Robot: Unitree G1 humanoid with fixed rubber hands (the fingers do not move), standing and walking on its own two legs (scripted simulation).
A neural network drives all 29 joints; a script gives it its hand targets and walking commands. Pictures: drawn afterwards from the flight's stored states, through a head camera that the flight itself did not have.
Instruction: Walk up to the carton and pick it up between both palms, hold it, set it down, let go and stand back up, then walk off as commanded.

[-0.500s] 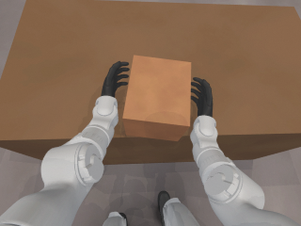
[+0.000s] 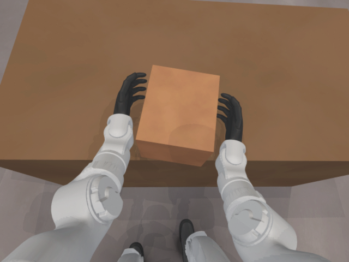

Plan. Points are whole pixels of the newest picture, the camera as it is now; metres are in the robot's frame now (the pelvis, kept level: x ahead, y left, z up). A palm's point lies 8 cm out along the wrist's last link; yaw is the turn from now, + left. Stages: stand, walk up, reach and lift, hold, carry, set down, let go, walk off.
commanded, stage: reach and lift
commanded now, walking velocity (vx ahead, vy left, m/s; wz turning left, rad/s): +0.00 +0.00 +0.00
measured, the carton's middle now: (178, 118) +0.45 -0.06 -0.07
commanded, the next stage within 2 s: none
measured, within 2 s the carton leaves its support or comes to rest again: neither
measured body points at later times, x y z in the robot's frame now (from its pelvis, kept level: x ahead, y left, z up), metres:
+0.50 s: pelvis +0.01 +0.01 +0.00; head +0.19 +0.01 +0.42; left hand +0.48 +0.07 -0.02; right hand +0.40 -0.18 -0.03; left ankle -0.02 +0.15 -0.71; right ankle +0.05 -0.11 -0.71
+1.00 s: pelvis +0.00 +0.01 +0.00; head +0.18 +0.01 +0.41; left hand +0.48 +0.07 -0.02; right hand +0.40 -0.18 -0.03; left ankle -0.02 +0.14 -0.71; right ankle +0.05 -0.11 -0.71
